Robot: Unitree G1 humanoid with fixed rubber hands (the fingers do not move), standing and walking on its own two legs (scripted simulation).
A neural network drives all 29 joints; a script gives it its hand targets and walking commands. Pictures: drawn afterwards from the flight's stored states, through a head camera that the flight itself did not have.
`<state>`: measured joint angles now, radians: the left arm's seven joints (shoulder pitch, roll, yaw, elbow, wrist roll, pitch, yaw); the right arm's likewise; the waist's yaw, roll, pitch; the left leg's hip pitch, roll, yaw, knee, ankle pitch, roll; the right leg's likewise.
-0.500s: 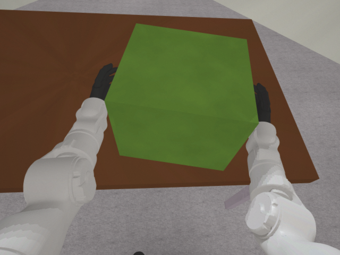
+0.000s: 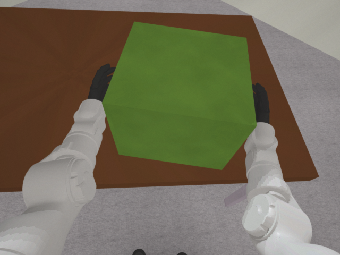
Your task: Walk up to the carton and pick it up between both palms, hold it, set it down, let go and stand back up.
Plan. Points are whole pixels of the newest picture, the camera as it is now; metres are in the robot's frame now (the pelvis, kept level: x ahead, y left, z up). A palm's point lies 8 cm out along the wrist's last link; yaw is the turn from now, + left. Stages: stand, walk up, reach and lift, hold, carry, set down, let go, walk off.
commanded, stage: set down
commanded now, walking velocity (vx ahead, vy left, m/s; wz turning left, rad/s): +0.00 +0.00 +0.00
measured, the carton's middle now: (179, 98) +0.50 -0.05 +0.01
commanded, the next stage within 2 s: none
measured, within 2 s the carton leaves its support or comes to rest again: neither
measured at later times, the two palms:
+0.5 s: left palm (98, 99) +0.46 +0.15 +0.05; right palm (258, 119) +0.40 -0.23 +0.05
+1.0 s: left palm (90, 96) +0.48 +0.17 +0.05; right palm (259, 116) +0.42 -0.24 +0.05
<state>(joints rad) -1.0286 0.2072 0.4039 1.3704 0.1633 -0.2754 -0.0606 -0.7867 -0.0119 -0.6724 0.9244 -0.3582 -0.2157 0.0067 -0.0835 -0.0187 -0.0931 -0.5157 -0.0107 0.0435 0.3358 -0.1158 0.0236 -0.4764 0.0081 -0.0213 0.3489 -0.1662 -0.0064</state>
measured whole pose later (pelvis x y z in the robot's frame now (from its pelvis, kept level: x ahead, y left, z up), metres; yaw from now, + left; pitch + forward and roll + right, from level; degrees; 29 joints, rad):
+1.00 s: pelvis -0.01 +0.00 -0.02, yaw -2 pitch +25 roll -2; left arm -1.17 0.33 -0.07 1.61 -0.28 -0.32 0.03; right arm -0.95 -0.24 -0.11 1.30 0.20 -0.21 -0.05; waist -0.10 -0.03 -0.23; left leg -0.78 0.03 0.05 0.51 -0.17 0.02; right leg -0.71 0.04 -0.02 0.46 -0.18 -0.01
